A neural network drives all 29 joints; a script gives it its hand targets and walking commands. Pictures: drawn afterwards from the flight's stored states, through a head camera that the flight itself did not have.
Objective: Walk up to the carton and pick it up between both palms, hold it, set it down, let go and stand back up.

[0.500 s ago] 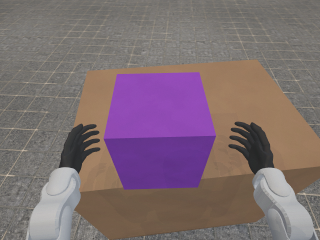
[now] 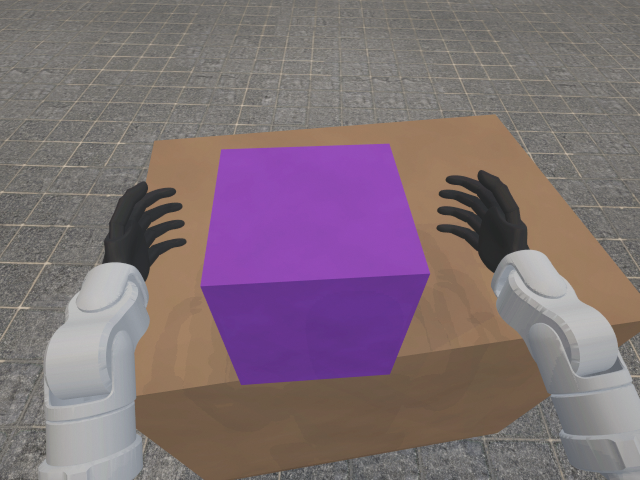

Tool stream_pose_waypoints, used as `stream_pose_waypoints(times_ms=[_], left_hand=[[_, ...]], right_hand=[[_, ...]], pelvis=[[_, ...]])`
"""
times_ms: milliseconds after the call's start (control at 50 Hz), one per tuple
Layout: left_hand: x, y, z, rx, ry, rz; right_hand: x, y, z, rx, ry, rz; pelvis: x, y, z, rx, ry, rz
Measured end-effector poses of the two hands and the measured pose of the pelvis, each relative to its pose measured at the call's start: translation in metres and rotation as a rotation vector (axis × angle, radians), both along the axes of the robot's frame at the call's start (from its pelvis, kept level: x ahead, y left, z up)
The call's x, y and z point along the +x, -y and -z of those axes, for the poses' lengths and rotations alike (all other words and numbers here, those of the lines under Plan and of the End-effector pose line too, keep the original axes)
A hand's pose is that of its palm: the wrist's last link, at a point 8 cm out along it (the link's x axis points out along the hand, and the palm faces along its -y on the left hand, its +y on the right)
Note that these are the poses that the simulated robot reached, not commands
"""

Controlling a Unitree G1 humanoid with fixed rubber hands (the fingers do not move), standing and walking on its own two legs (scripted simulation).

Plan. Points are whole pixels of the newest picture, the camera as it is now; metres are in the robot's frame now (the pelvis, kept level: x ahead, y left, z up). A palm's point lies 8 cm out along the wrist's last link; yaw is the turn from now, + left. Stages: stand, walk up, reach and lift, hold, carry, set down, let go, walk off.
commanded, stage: reach and lift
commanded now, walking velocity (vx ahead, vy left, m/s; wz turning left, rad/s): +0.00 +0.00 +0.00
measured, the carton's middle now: (311, 270) +0.36 +0.04 +0.06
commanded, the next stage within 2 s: none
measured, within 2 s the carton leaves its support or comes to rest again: neither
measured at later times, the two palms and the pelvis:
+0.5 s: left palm (126, 196) +0.36 +0.24 +0.19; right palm (500, 177) +0.40 -0.17 +0.19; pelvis +0.00 +0.01 +0.00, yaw +1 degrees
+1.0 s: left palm (166, 264) +0.35 +0.22 +0.09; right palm (452, 251) +0.37 -0.14 +0.09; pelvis -0.01 +0.01 +0.00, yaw +2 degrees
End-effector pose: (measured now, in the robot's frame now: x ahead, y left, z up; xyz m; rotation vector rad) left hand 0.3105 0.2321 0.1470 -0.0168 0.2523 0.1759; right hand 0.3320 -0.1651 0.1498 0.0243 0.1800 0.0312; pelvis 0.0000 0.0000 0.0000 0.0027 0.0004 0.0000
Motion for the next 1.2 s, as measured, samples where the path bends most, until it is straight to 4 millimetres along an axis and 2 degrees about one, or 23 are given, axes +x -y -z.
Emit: stream_pose_waypoints(times_ms=[120,280,480,600,780,860,1020,1200], left_hand=[[0.014,-0.005,-0.017,0.005,0.019,-0.004],[0.033,-0.009,-0.034,0.011,0.011,0.001],[0.052,-0.006,-0.041,0.025,0.001,0.021],[0.051,-0.008,-0.021,0.011,-0.029,0.013],[0.036,-0.004,0.031,-0.01,-0.075,0.009],[0.032,0.003,0.047,-0.007,-0.076,0.019],[0.038,0.012,0.059,0.014,-0.057,0.019],[0.048,0.021,0.057,0.017,-0.027,0.027]], right_hand=[[0.019,-0.003,-0.019,-0.01,0.022,-0.003],[0.044,-0.001,-0.032,-0.013,0.001,0.006],[0.063,0.004,-0.042,0.001,-0.001,0.022],[0.06,0.004,-0.025,-0.01,-0.032,0.032],[0.044,-0.008,0.018,-0.004,-0.064,0.037],[0.039,-0.016,0.037,0.001,-0.075,0.041],[0.041,-0.027,0.065,-0.005,-0.091,0.056],[0.051,-0.028,0.058,-0.025,-0.035,0.07]], pelvis=[[-0.003,-0.004,0.0,-0.003,-0.011,-0.004],[-0.004,-0.008,0.0,-0.008,-0.021,-0.011],[-0.003,-0.01,0.0,-0.012,-0.026,-0.018],[-0.003,-0.009,-0.001,-0.01,-0.01,-0.019],[-0.006,-0.006,0.0,-0.007,-0.003,-0.034],[-0.01,-0.007,0.001,-0.007,-0.009,-0.04],[-0.012,-0.012,0.002,-0.008,-0.042,-0.04],[-0.006,-0.014,0.002,-0.015,-0.054,-0.035]])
